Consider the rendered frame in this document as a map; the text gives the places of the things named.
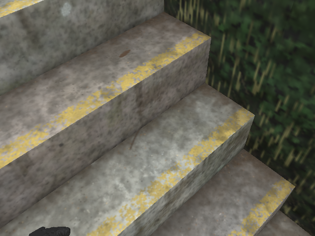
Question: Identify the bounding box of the robot left hand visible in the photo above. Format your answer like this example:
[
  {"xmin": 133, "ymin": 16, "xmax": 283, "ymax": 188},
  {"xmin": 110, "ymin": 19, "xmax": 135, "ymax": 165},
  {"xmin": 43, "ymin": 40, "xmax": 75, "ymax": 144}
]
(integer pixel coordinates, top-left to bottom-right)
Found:
[{"xmin": 29, "ymin": 226, "xmax": 71, "ymax": 236}]

